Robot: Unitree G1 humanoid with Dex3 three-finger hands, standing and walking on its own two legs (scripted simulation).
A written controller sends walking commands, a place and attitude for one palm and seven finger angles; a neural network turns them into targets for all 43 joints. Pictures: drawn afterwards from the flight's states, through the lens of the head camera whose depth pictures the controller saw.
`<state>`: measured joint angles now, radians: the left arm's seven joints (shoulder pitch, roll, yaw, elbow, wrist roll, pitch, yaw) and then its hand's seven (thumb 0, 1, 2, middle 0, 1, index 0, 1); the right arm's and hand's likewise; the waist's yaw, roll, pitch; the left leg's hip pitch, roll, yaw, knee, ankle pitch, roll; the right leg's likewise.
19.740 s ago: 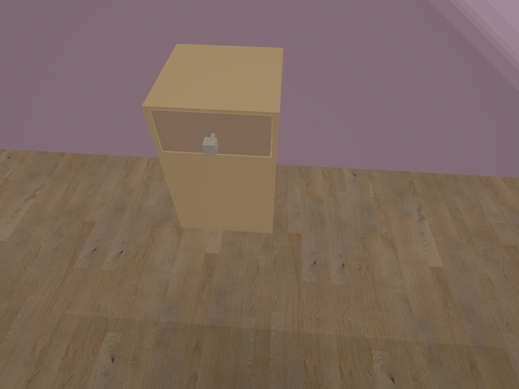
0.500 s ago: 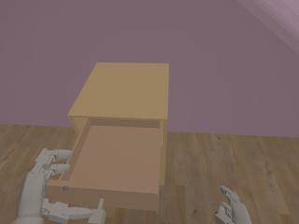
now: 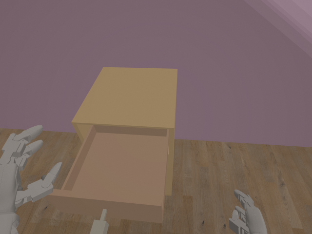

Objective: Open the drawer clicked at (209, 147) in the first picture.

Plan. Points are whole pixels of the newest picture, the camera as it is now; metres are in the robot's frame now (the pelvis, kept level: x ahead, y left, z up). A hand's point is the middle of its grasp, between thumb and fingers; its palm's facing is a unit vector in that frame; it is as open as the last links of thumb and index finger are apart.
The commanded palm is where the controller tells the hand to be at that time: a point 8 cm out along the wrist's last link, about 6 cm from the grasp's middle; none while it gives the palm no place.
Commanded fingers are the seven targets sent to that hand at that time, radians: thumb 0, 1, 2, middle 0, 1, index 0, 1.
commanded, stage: draw the hand back to the body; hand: left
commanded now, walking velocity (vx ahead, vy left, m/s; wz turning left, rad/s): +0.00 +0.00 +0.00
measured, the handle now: (101, 222) +0.20 +0.22 -0.20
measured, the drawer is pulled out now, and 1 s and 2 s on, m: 0.30 0.30 0.30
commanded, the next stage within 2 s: step back with the hand held close in 0.30 s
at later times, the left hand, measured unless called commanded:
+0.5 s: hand (43, 172) +0.18 +0.24 +0.16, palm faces +0.38 -0.80 -0.46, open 7.4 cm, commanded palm +0.12 +0.27 +0.17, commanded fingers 0.00 0.90 0.90 -0.20 -0.30 -0.20 -0.30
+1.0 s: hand (22, 198) +0.14 +0.26 +0.15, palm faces +0.30 -0.81 -0.51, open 7.4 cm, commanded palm +0.07 +0.30 +0.17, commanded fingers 0.00 0.90 0.90 -0.20 -0.30 -0.20 -0.30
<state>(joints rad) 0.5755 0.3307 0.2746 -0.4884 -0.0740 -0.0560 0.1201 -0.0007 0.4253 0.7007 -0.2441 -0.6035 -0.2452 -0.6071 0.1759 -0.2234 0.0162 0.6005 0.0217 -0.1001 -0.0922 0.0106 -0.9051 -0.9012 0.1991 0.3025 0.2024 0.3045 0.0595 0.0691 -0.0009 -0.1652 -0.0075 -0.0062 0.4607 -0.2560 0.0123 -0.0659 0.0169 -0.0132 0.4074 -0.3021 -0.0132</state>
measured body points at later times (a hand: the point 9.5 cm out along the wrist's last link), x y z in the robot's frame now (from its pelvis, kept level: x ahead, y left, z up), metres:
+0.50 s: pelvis -0.01 -0.01 +0.00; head +0.00 -0.03 +0.45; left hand +0.16 +0.28 +0.19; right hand +0.19 -0.23 -0.09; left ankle +0.00 +0.11 -0.74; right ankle -0.05 -0.11 -0.74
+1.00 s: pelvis -0.06 +0.02 -0.01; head -0.01 +0.02 +0.44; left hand +0.11 +0.30 +0.18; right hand +0.14 -0.21 -0.09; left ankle +0.00 +0.11 -0.74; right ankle -0.05 -0.11 -0.74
